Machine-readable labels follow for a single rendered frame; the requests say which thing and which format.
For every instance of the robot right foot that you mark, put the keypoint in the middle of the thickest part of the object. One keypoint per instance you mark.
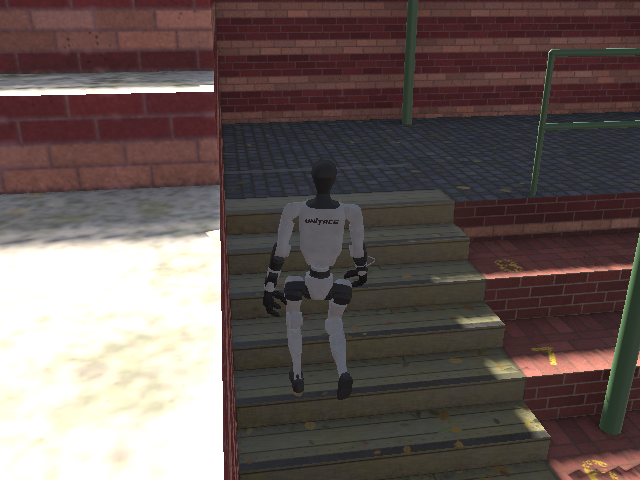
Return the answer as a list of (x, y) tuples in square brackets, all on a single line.
[(344, 386)]

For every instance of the right robot forearm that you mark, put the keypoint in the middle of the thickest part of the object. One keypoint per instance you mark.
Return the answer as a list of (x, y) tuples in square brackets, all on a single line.
[(361, 263)]

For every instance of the robot torso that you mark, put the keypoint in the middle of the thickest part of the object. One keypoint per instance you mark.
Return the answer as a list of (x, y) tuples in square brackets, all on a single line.
[(321, 238)]

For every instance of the robot left upper arm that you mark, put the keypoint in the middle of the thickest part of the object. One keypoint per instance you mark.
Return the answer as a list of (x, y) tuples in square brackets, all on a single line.
[(290, 211)]

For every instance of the left robot forearm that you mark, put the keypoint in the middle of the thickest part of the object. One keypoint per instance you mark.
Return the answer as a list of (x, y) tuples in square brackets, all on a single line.
[(274, 271)]

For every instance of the robot right upper arm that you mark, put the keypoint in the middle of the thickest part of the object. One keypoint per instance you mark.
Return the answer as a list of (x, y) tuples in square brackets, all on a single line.
[(353, 214)]

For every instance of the robot right hand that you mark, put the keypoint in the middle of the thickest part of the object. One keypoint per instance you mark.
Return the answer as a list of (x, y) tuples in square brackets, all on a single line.
[(360, 282)]

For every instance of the robot left hand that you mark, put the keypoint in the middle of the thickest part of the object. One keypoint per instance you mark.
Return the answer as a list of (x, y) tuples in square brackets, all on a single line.
[(269, 303)]

